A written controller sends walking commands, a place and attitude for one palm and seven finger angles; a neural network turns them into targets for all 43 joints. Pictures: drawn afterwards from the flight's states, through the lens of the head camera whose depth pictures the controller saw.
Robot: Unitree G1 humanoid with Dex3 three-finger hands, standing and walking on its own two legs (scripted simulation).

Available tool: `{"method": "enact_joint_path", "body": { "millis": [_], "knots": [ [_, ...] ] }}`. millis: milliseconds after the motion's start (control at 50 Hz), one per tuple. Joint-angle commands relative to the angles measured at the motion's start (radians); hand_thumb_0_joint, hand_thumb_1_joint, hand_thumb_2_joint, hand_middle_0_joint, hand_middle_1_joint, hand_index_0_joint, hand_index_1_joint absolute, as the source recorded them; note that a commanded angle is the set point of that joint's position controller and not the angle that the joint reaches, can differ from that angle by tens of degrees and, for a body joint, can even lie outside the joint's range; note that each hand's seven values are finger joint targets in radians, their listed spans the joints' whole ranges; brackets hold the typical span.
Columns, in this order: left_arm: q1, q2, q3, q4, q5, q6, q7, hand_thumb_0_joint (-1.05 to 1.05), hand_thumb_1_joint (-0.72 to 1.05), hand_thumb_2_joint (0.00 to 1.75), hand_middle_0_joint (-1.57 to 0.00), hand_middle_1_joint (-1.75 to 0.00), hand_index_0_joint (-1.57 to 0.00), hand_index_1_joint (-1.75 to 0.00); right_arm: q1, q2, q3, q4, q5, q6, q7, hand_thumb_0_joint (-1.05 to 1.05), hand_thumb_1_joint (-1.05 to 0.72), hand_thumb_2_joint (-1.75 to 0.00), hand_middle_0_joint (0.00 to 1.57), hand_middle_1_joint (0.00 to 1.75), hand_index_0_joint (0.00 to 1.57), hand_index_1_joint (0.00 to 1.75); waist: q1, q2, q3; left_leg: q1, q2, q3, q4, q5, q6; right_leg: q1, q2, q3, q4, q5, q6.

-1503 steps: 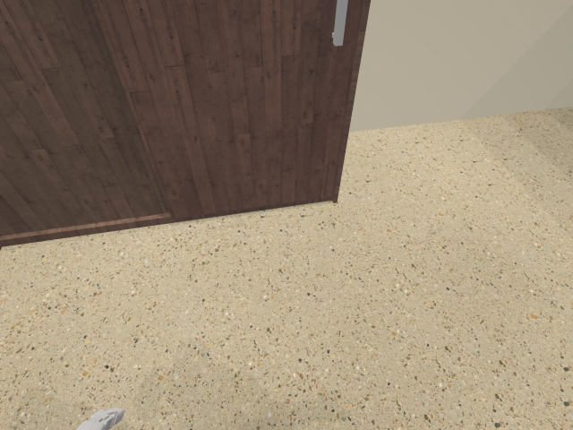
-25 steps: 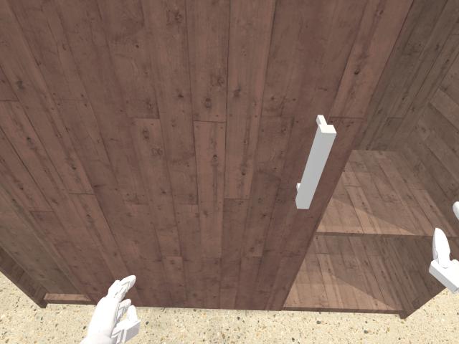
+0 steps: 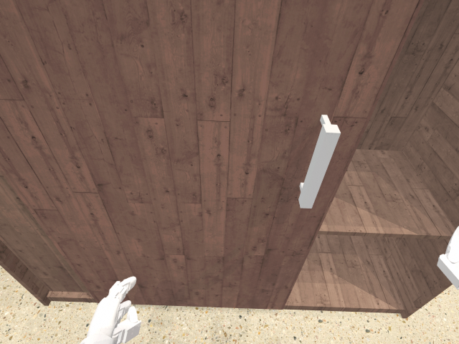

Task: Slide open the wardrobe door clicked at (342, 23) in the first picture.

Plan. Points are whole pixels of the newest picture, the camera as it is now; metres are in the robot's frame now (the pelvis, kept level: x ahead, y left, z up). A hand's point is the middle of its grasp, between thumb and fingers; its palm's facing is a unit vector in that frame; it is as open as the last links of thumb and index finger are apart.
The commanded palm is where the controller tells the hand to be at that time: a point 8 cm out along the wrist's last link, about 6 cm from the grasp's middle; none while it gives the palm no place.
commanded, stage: step back with the hand held close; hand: right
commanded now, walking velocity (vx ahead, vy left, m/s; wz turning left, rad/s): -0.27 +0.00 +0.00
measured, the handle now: (314, 163) +0.42 -0.18 +0.12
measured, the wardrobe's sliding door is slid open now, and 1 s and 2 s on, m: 0.52 0.52 0.52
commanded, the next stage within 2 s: stop stepping back and stand still in 0.88 s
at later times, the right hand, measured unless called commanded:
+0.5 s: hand out of the picture +0.13 -0.30 +0.15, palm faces +0.43 +0.77 -0.46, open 7.4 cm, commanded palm +0.07 -0.33 +0.17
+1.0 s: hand out of the picture +0.03 -0.33 +0.14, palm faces +0.46 +0.80 -0.39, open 7.4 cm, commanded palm -0.04 -0.35 +0.17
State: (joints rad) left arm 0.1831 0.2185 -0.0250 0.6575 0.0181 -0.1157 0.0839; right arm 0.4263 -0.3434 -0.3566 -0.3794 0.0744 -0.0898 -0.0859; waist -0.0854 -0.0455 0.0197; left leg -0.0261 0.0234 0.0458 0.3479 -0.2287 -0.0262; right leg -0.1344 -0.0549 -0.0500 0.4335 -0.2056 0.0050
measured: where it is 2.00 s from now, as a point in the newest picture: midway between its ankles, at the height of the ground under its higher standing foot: outside the picture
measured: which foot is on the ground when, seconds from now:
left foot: down 0.00-0.66, up 0.68-0.76, down 0.78-0.96, up 0.98-1.00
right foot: down 0.00-0.80, up 0.82-0.94, down 0.96-1.00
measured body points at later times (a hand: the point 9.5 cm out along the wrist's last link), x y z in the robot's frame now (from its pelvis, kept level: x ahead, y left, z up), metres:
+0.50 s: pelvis -0.07 -0.03 -0.02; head -0.05 -0.04 +0.43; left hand +0.11 +0.21 -0.09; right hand +0.10 -0.34 +0.18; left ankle -0.02 +0.14 -0.74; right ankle +0.02 -0.12 -0.74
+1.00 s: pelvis -0.17 -0.05 -0.02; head -0.15 -0.09 +0.43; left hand +0.02 +0.18 -0.08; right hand +0.00 -0.37 +0.16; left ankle -0.10 +0.10 -0.73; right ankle -0.10 -0.13 -0.75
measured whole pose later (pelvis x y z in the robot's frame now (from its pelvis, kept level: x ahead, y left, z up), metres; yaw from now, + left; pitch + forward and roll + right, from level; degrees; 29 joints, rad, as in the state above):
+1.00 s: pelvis -0.17 -0.05 -0.02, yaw -2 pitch +0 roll +2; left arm 0.17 0.21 0.01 0.62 0.02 -0.13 0.08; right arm 0.43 -0.41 -0.41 -0.46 0.03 -0.26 -0.12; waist -0.04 0.05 0.05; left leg -0.41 -0.04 -0.10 0.66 -0.27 -0.04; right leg -0.40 0.02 -0.01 0.59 -0.18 -0.06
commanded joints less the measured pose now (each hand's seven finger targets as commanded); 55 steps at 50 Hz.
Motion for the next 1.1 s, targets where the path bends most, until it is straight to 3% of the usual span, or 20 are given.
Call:
{"method": "enact_joint_path", "body": {
  "millis": [0,80,220,380,500,580,640,680,720,740,780,800,840,880,900,920,940,980,1020,1080],
  "knots": [
    [-0.131,0.115,0.045,-0.187,0.000,-0.004,-0.001,0.00,0.90,0.90,-0.20,-0.30,-0.20,-0.30,-0.070,-0.181,-0.110,-0.176,-0.019,-0.102,-0.014,0.00,-0.90,-0.90,0.20,0.30,0.20,0.30,0.048,0.056,-0.031,-0.214,0.049,-0.085,-0.092,0.267,0.029,0.021,0.021,0.005,0.012,0.127,-0.041],
    [-0.114,0.121,0.060,-0.232,-0.003,0.025,0.001,0.00,0.90,0.90,-0.20,-0.30,-0.20,-0.30,0.012,-0.207,-0.139,-0.255,-0.018,-0.114,-0.025,0.00,-0.90,-0.90,0.20,0.30,0.20,0.30,0.047,-0.008,-0.168,-0.163,0.028,-0.046,0.003,0.363,0.010,0.062,-0.003,-0.002,-0.001,0.319,-0.040],
    [-0.110,0.128,0.074,-0.274,-0.013,0.046,0.007,0.00,0.90,0.90,-0.20,-0.30,-0.20,-0.30,0.086,-0.273,-0.223,-0.343,-0.012,-0.137,-0.043,0.00,-0.90,-0.90,0.20,0.30,0.20,0.30,0.045,-0.043,-0.198,-0.120,-0.006,-0.035,0.092,0.306,0.001,-0.048,-0.030,0.034,-0.033,0.306,-0.047],
    [-0.081,0.140,0.077,-0.272,-0.023,-0.008,0.010,0.00,0.90,0.90,-0.20,-0.30,-0.20,-0.30,0.097,-0.221,-0.215,-0.305,-0.028,-0.182,-0.053,0.00,-0.90,-0.90,0.20,0.30,0.20,0.30,0.058,-0.076,-0.100,-0.048,-0.022,-0.057,0.204,0.097,-0.001,-0.403,-0.083,0.108,-0.130,-0.292,-0.093],
    [-0.048,0.130,0.076,-0.234,-0.013,-0.049,0.012,0.00,0.90,0.90,-0.20,-0.30,-0.20,-0.30,-0.004,-0.217,-0.178,-0.330,-0.042,-0.210,-0.066,0.00,-0.90,-0.90,0.20,0.30,0.20,0.30,0.076,0.029,-0.041,-0.347,0.037,-0.145,0.008,-0.278,0.039,-0.286,-0.012,0.083,0.019,-0.354,-0.053],
    [-0.043,0.126,0.070,-0.213,-0.007,-0.074,0.019,0.00,0.90,0.90,-0.20,-0.30,-0.20,-0.30,-0.028,-0.242,-0.189,-0.372,-0.045,-0.231,-0.083,0.00,-0.90,-0.90,0.20,0.30,0.20,0.30,0.082,-0.043,-0.091,-0.369,0.002,-0.097,0.057,-0.226,0.029,-0.207,-0.029,0.146,-0.039,-0.325,-0.050],
    [-0.059,0.136,0.076,-0.223,-0.010,-0.095,0.024,0.00,0.90,0.90,-0.20,-0.30,-0.20,-0.30,0.008,-0.245,-0.227,-0.384,-0.055,-0.248,-0.082,0.00,-0.90,-0.90,0.20,0.30,0.20,0.30,0.064,-0.233,-0.156,-0.093,-0.104,-0.027,0.361,-0.079,0.001,-0.411,-0.159,0.301,-0.267,-0.520,-0.109],
    [-0.055,0.134,0.085,-0.224,-0.007,-0.097,0.015,0.00,0.90,0.90,-0.20,-0.30,-0.20,-0.30,0.051,-0.251,-0.248,-0.341,-0.050,-0.248,-0.075,0.00,-0.90,-0.90,0.20,0.30,0.20,0.30,0.058,-0.180,-0.142,-0.053,-0.108,-0.040,0.388,-0.092,0.014,-0.465,-0.182,0.290,-0.241,-0.502,-0.128],
    [-0.056,0.132,0.090,-0.228,-0.005,-0.097,0.008,0.00,0.90,0.90,-0.20,-0.30,-0.20,-0.30,0.110,-0.262,-0.261,-0.298,-0.040,-0.247,-0.067,0.00,-0.90,-0.90,0.20,0.30,0.20,0.30,0.057,-0.122,-0.096,-0.107,-0.090,-0.081,0.233,-0.116,0.036,-0.445,-0.136,0.221,-0.153,-0.443,-0.104],
    [-0.060,0.111,0.081,-0.222,-0.004,-0.092,0.002,0.00,0.90,0.90,-0.20,-0.30,-0.20,-0.30,0.094,-0.242,-0.227,-0.297,-0.030,-0.247,-0.063,0.00,-0.90,-0.90,0.20,0.30,0.20,0.30,0.066,-0.052,-0.055,-0.220,-0.040,-0.161,0.093,-0.134,0.067,-0.377,-0.072,0.166,-0.057,-0.351,-0.065],
    [-0.038,0.101,0.078,-0.182,0.001,-0.080,-0.010,0.00,0.90,0.90,-0.20,-0.30,-0.20,-0.30,0.069,-0.255,-0.202,-0.254,-0.024,-0.249,-0.065,0.00,-0.90,-0.90,0.20,0.30,0.20,0.30,0.074,0.130,-0.052,-0.554,0.191,-0.444,-0.153,-0.195,0.161,-0.134,0.044,0.045,0.324,-0.157,0.010],
    [-0.025,0.094,0.086,-0.164,-0.008,-0.070,-0.016,0.00,0.90,0.90,-0.20,-0.30,-0.20,-0.30,0.037,-0.230,-0.157,-0.260,-0.028,-0.233,-0.066,0.00,-0.90,-0.90,0.20,0.30,0.20,0.30,0.072,0.249,-0.094,-0.548,0.251,-0.461,-0.159,-0.133,0.193,-0.123,0.068,0.054,0.473,-0.156,0.013],
    [-0.034,0.084,0.078,-0.167,-0.002,-0.067,-0.016,0.00,0.90,0.90,-0.20,-0.30,-0.20,-0.30,-0.029,-0.244,-0.155,-0.280,-0.033,-0.227,-0.066,0.00,-0.90,-0.90,0.20,0.30,0.20,0.30,0.082,0.276,-0.090,-0.438,0.230,-0.372,-0.069,0.228,0.184,-0.179,0.051,0.083,0.464,-0.179,-0.002],
    [-0.047,0.093,0.063,-0.163,-0.001,-0.060,0.000,0.00,0.90,0.90,-0.20,-0.30,-0.20,-0.30,-0.060,-0.256,-0.160,-0.262,-0.038,-0.218,-0.064,0.00,-0.90,-0.90,0.20,0.30,0.20,0.30,0.091,0.176,-0.055,-0.420,0.135,-0.267,0.030,0.291,0.100,-0.125,0.057,0.052,0.168,-0.109,-0.013],
    [-0.049,0.119,0.065,-0.164,-0.006,-0.061,0.008,0.00,0.90,0.90,-0.20,-0.30,-0.20,-0.30,-0.084,-0.253,-0.153,-0.285,-0.037,-0.222,-0.063,0.00,-0.90,-0.90,0.20,0.30,0.20,0.30,0.094,0.046,-0.059,-0.406,0.056,-0.219,0.112,0.234,0.055,-0.104,0.035,0.082,-0.009,0.020,-0.029],
    [-0.069,0.154,0.079,-0.186,-0.007,-0.067,0.017,0.00,0.90,0.90,-0.20,-0.30,-0.20,-0.30,-0.113,-0.271,-0.166,-0.348,-0.045,-0.235,-0.062,0.00,-0.90,-0.90,0.20,0.30,0.20,0.30,0.081,-0.163,-0.075,-0.376,-0.055,-0.140,0.243,0.128,0.009,-0.130,-0.095,0.217,-0.113,0.173,-0.064],
    [-0.051,0.146,0.084,-0.188,-0.004,-0.076,0.014,0.00,0.90,0.90,-0.20,-0.30,-0.20,-0.30,-0.099,-0.282,-0.200,-0.355,-0.048,-0.247,-0.063,0.00,-0.90,-0.90,0.20,0.30,0.20,0.30,0.065,-0.230,-0.161,-0.257,-0.103,-0.099,0.440,-0.067,-0.005,-0.210,-0.219,0.293,-0.172,0.205,-0.124],
    [-0.033,0.125,0.105,-0.193,0.005,-0.106,0.000,0.00,0.90,0.90,-0.20,-0.30,-0.20,-0.30,-0.057,-0.270,-0.222,-0.382,-0.028,-0.246,-0.056,0.00,-0.90,-0.90,0.20,0.30,0.20,0.30,0.075,-0.221,-0.215,-0.277,-0.119,-0.144,0.765,-0.252,0.004,-0.250,-0.297,0.431,-0.270,-0.167,-0.195],
    [-0.021,0.123,0.111,-0.193,-0.004,-0.123,-0.020,0.00,0.90,0.90,-0.20,-0.30,-0.20,-0.30,0.012,-0.256,-0.223,-0.433,-0.030,-0.243,-0.062,0.00,-0.90,-0.90,0.20,0.30,0.20,0.30,0.065,-0.130,-0.220,-0.337,-0.080,-0.130,0.664,-0.225,0.012,-0.135,-0.244,0.341,-0.206,-0.218,-0.193],
    [-0.037,0.109,0.085,-0.200,-0.010,-0.116,-0.030,0.00,0.90,0.90,-0.20,-0.30,-0.20,-0.30,0.085,-0.199,-0.168,-0.398,-0.031,-0.199,-0.075,0.00,-0.90,-0.90,0.20,0.30,0.20,0.30,0.075,-0.218,-0.137,-0.203,-0.111,0.008,0.376,-0.278,0.031,-0.213,-0.164,0.260,-0.329,-0.469,-0.094]
  ]
}}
